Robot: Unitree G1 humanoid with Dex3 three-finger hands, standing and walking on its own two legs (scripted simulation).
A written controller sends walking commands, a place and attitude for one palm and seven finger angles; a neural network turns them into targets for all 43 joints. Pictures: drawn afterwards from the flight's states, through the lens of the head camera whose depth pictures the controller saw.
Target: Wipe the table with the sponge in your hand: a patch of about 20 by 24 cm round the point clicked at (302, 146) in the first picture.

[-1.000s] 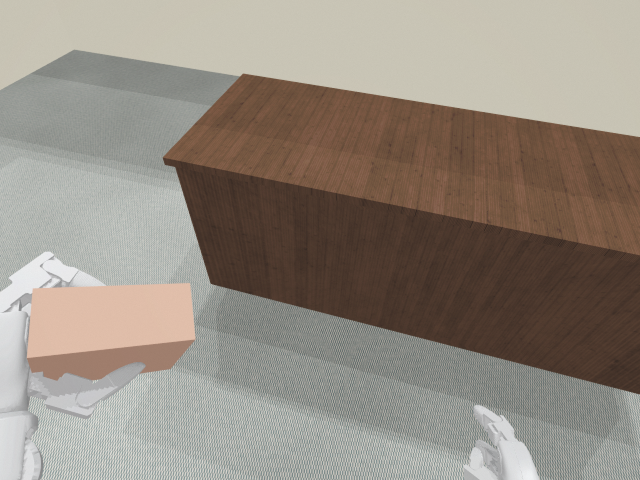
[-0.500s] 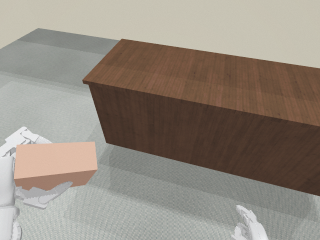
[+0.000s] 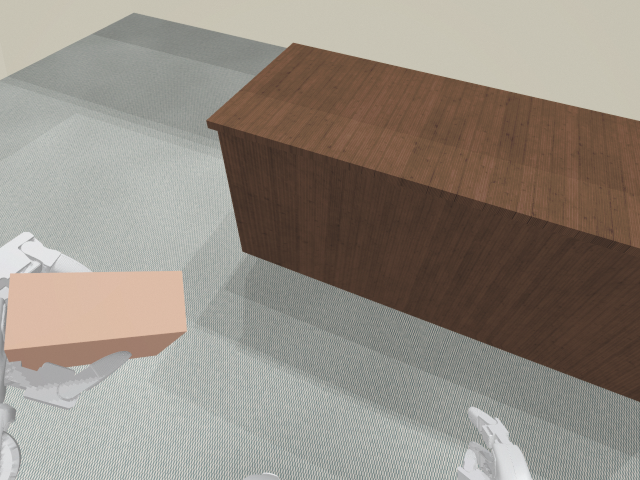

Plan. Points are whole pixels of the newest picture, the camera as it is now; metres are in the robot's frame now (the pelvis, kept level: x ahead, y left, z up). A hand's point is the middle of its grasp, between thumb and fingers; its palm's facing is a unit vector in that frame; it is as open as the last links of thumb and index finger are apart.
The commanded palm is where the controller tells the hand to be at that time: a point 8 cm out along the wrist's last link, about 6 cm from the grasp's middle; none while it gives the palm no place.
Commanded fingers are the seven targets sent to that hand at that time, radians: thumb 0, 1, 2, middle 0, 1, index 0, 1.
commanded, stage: walk around to get in front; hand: left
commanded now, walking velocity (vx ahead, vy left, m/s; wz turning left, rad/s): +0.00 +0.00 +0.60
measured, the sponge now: (122, 320) +0.24 +0.20 +0.14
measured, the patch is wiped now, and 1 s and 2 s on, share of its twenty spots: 0.00 0.00 0.00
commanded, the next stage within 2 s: none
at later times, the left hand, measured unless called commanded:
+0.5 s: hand out of the picture +0.08 +0.27 +0.18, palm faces +0.61 -0.67 -0.43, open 9.9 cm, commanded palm +0.01 +0.30 +0.19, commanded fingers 0.00 0.10 1.30 -1.20 -1.60 -1.20 -1.60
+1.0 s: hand out of the picture -0.08 +0.23 +0.18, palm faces +0.81 -0.45 -0.38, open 9.9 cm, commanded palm -0.15 +0.24 +0.19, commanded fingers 0.00 0.10 1.30 -1.20 -1.60 -1.20 -1.60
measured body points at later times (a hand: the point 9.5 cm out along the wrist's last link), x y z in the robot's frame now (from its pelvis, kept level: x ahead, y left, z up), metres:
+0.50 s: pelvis -0.05 -0.02 +0.01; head -0.03 +0.00 +0.46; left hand +0.04 +0.31 +0.20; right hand +0.19 -0.18 -0.07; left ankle -0.07 +0.12 -0.73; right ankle +0.02 -0.13 -0.68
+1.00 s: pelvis -0.12 -0.08 +0.00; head -0.12 -0.07 +0.45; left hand -0.13 +0.25 +0.20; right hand +0.16 -0.21 -0.06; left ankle -0.19 +0.01 -0.73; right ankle +0.01 -0.14 -0.72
